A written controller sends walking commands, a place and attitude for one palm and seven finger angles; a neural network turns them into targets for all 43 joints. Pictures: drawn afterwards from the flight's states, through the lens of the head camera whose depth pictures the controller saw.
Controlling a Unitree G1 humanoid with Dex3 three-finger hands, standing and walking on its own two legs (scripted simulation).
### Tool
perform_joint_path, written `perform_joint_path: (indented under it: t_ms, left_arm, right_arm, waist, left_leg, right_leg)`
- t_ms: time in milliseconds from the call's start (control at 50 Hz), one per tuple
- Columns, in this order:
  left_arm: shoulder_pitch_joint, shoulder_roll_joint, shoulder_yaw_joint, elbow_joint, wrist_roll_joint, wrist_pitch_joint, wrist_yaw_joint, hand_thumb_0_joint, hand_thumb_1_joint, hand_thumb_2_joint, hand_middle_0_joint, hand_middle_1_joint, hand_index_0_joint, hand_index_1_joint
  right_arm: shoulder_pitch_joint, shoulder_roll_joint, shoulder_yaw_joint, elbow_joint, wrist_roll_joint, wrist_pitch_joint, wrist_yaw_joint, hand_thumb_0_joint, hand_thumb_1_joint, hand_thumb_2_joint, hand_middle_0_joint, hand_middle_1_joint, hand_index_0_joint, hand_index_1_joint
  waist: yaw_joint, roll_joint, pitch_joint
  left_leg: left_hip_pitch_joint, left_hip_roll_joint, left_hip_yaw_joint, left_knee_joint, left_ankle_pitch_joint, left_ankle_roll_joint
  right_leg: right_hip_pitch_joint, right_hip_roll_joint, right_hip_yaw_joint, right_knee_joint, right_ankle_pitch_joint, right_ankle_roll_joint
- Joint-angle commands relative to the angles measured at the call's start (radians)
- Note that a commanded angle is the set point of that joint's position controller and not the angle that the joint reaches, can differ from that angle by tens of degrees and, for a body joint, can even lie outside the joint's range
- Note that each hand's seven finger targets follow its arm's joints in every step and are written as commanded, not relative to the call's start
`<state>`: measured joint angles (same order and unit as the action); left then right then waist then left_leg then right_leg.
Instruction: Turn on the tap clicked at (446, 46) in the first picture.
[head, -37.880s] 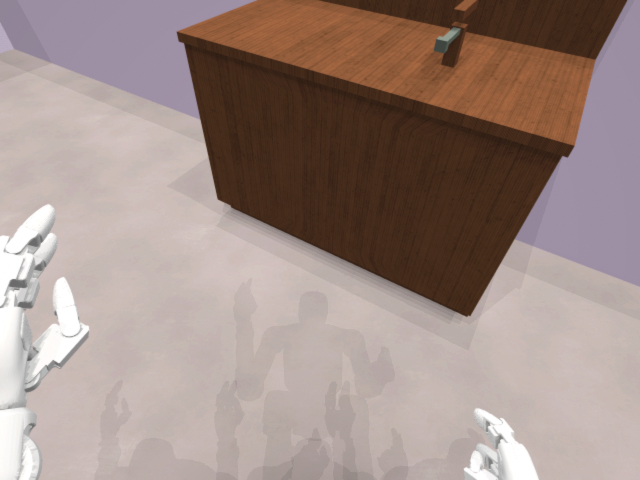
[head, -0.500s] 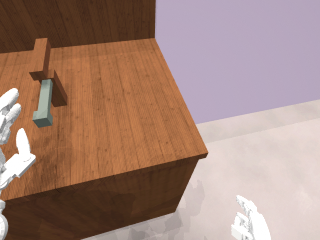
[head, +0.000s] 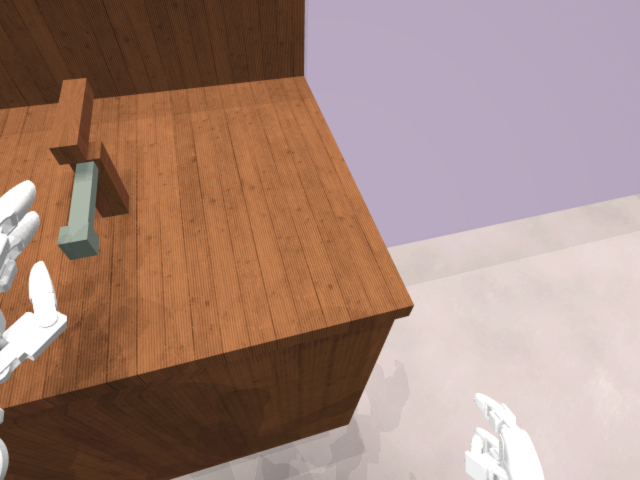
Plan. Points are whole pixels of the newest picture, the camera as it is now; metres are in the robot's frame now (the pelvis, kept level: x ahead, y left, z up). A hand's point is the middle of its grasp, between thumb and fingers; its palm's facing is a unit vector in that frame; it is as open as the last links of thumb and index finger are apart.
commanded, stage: shuffle to correct the standing spot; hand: left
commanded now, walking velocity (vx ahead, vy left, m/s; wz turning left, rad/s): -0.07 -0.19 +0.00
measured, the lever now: (79, 241) +0.33 +0.29 +0.13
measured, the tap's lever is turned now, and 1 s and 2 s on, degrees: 0 0 0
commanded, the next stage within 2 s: none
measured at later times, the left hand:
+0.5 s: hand (67, 328) +0.21 +0.23 +0.17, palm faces +0.34 -0.85 -0.40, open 7.4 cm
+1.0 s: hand (76, 322) +0.22 +0.22 +0.17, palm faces +0.33 -0.85 -0.41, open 7.4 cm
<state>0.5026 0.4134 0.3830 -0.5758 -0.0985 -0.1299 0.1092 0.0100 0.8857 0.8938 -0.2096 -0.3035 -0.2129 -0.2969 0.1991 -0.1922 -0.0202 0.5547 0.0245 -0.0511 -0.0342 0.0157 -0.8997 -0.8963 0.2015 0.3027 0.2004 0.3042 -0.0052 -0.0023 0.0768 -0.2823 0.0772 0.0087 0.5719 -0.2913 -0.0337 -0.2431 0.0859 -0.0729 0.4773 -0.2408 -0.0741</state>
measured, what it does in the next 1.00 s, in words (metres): stands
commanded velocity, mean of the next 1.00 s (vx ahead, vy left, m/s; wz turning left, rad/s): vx -0.05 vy -0.19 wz -0.02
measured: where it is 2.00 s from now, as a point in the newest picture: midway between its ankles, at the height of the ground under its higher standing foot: outside the picture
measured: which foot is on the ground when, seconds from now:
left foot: down 0.00-1.00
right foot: down 0.00-1.00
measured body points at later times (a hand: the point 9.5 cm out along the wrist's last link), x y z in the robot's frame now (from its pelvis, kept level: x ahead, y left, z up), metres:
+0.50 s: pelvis -0.01 -0.01 +0.00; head +0.02 +0.00 +0.45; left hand +0.19 +0.27 +0.19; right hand +0.16 -0.24 -0.09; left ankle +0.01 +0.14 -0.73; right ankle +0.01 -0.07 -0.73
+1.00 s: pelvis +0.00 -0.01 +0.00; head +0.03 -0.01 +0.45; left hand +0.19 +0.27 +0.19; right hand +0.17 -0.25 -0.08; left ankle +0.01 +0.14 -0.73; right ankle +0.01 -0.07 -0.73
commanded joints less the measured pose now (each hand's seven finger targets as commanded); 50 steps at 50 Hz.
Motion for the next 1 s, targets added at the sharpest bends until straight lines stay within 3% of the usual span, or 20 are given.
perform_joint_path:
  t_ms: [0,80,180,380,520,600,780,900,980]
  left_arm:
    - [-0.025,0.155,0.116,-0.220,-0.008,-0.059,0.016,0.000,0.900,0.900,-0.200,-0.300,-0.200,-0.300]
    - [-0.046,0.160,0.119,-0.209,-0.005,-0.060,0.020,0.000,0.900,0.900,-0.200,-0.300,-0.200,-0.300]
    - [-0.048,0.154,0.117,-0.194,-0.001,-0.059,0.021,0.000,0.900,0.900,-0.200,-0.300,-0.200,-0.300]
    - [-0.061,0.146,0.100,-0.191,-0.001,-0.052,0.027,0.000,0.900,0.900,-0.200,-0.300,-0.200,-0.300]
    - [-0.034,0.154,0.113,-0.197,-0.003,-0.053,0.035,0.000,0.900,0.900,-0.200,-0.300,-0.200,-0.300]
    - [-0.028,0.162,0.118,-0.203,-0.003,-0.052,0.030,0.000,0.900,0.900,-0.200,-0.300,-0.200,-0.300]
    - [-0.033,0.159,0.114,-0.198,-0.003,-0.049,0.030,0.000,0.900,0.900,-0.200,-0.300,-0.200,-0.300]
    - [-0.033,0.167,0.119,-0.208,-0.006,-0.047,0.034,0.000,0.900,0.900,-0.200,-0.300,-0.200,-0.300]
    - [-0.029,0.157,0.113,-0.184,-0.003,-0.043,0.031,0.000,0.900,0.900,-0.200,-0.300,-0.200,-0.300]
  right_arm:
    - [-0.061,-0.127,-0.049,-0.155,0.004,-0.044,-0.007,0.000,-0.900,-0.900,0.200,0.300,0.200,0.300]
    - [-0.064,-0.127,-0.045,-0.157,0.000,-0.044,-0.010,0.000,-0.900,-0.900,0.200,0.300,0.200,0.300]
    - [-0.068,-0.126,-0.043,-0.157,0.001,-0.046,-0.012,0.000,-0.900,-0.900,0.200,0.300,0.200,0.300]
    - [-0.063,-0.124,-0.039,-0.154,0.003,-0.049,-0.009,0.000,-0.900,-0.900,0.200,0.300,0.200,0.300]
    - [-0.067,-0.122,-0.035,-0.143,0.001,-0.045,-0.012,0.000,-0.900,-0.900,0.200,0.300,0.200,0.300]
    - [-0.077,-0.123,-0.041,-0.150,0.004,-0.043,-0.010,0.000,-0.900,-0.900,0.200,0.300,0.200,0.300]
    - [-0.067,-0.125,-0.042,-0.156,0.005,-0.037,-0.007,0.000,-0.900,-0.900,0.200,0.300,0.200,0.300]
    - [-0.076,-0.120,-0.037,-0.150,0.004,-0.037,-0.012,0.000,-0.900,-0.900,0.200,0.300,0.200,0.300]
    - [-0.072,-0.124,-0.039,-0.154,0.003,-0.035,-0.011,0.000,-0.900,-0.900,0.200,0.300,0.200,0.300]
  waist:
    - [-0.003,0.057,-0.186]
    - [0.000,0.060,-0.159]
    - [0.002,0.078,-0.149]
    - [-0.003,0.028,-0.152]
    - [-0.005,0.046,-0.171]
    - [-0.003,0.067,-0.169]
    - [-0.002,0.046,-0.168]
    - [-0.006,0.055,-0.169]
    - [-0.001,0.041,-0.173]
  left_leg:
    - [0.054,0.095,-0.074,-0.049,0.191,0.061]
    - [0.023,0.098,-0.084,-0.076,0.092,0.068]
    - [0.012,0.112,-0.096,-0.116,0.059,0.077]
    - [0.024,0.076,-0.075,-0.087,0.024,0.068]
    - [0.035,0.084,-0.084,-0.093,0.097,0.070]
    - [0.059,0.111,-0.084,-0.083,0.180,0.068]
    - [0.038,0.089,-0.071,-0.073,0.074,0.068]
    - [0.067,0.089,-0.079,-0.084,0.104,0.069]
    - [0.053,0.105,-0.083,-0.087,0.160,0.071]
  right_leg:
    - [0.065,-0.175,0.165,-0.061,0.261,0.015]
    - [0.043,-0.169,0.172,-0.076,0.163,0.028]
    - [0.045,-0.153,0.160,-0.079,0.125,0.044]
    - [0.030,-0.181,0.185,-0.119,0.100,0.024]
    - [0.050,-0.180,0.166,-0.102,0.147,0.022]
    - [0.041,-0.170,0.167,-0.075,0.225,0.025]
    - [0.038,-0.182,0.190,-0.104,0.158,0.027]
    - [0.019,-0.183,0.189,-0.104,0.174,0.019]
    - [0.059,-0.174,0.170,-0.092,0.218,0.040]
